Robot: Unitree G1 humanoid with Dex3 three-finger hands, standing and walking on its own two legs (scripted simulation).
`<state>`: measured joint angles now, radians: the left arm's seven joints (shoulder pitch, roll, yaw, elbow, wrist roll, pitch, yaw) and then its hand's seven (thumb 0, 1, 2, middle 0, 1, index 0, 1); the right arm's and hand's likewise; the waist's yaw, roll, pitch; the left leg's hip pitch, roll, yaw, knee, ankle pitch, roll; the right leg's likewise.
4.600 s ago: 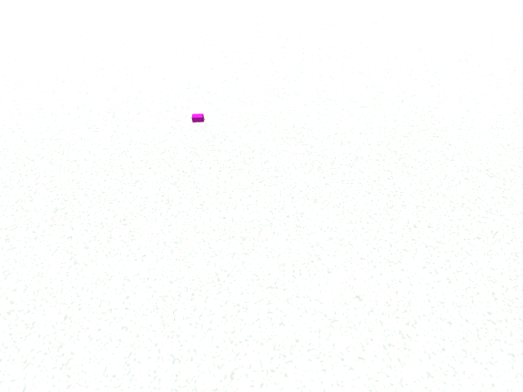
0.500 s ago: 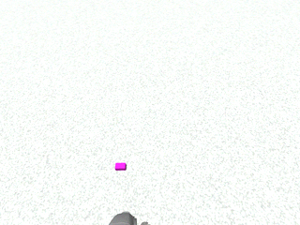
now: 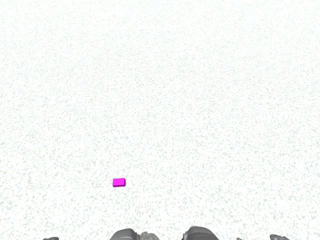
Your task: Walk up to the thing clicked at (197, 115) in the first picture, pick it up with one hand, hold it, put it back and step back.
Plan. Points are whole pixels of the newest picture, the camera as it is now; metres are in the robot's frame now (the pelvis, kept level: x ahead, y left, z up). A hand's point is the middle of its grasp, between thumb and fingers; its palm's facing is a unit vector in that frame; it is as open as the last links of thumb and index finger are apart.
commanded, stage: walk up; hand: left
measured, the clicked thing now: (119, 182) +0.48 +0.25 -0.73
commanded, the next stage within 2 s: stand in 1.00 s
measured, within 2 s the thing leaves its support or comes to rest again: neither
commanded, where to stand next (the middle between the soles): +0.10 +0.00 m, yaw +2 degrees
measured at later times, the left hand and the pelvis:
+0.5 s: hand out of the picture +0.11 +0.24 -0.12, palm faces -0.05 -0.95 -0.32, open 7.3 cm; pelvis +0.01 -0.01 +0.03, yaw -1 degrees
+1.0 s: hand out of the picture +0.11 +0.24 -0.12, palm faces -0.03 -0.95 -0.32, open 7.3 cm; pelvis +0.02 -0.01 +0.03, yaw -2 degrees
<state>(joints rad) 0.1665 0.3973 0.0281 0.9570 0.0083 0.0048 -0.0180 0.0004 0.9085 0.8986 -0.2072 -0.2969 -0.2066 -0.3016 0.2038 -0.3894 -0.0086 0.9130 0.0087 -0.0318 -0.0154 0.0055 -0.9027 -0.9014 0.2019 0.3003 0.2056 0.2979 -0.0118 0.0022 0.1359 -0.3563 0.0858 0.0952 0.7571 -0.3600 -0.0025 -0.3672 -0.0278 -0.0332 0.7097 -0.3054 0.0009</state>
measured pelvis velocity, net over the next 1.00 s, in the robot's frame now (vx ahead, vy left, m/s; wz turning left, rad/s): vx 0.02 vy -0.01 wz -0.03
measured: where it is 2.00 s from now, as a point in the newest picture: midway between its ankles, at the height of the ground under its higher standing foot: outside the picture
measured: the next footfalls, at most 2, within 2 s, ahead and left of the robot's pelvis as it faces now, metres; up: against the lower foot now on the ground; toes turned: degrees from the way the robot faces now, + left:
none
